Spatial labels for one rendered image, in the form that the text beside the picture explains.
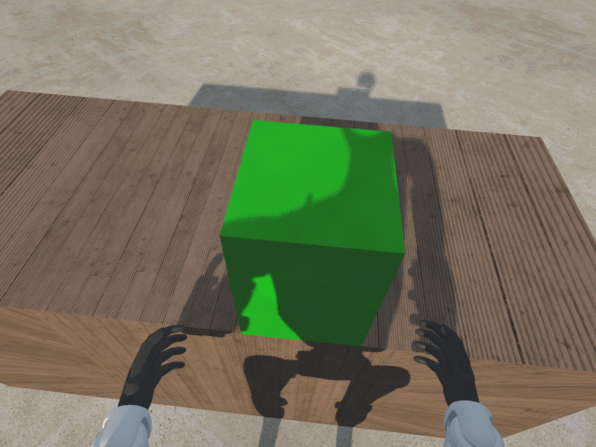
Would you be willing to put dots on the robot left hand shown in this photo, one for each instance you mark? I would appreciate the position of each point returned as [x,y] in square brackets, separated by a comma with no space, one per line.
[146,370]

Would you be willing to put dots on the robot right hand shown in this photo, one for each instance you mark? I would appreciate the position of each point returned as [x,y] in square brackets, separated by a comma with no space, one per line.
[453,367]

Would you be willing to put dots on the pedestal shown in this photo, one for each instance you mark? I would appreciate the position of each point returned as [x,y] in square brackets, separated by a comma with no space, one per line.
[110,219]

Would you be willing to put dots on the robot right forearm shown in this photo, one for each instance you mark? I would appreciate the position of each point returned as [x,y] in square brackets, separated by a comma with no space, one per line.
[470,424]

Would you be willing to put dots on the robot left forearm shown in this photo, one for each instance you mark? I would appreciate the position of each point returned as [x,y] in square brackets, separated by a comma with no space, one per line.
[125,426]

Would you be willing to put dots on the carton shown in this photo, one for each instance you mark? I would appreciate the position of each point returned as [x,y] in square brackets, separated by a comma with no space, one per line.
[312,237]

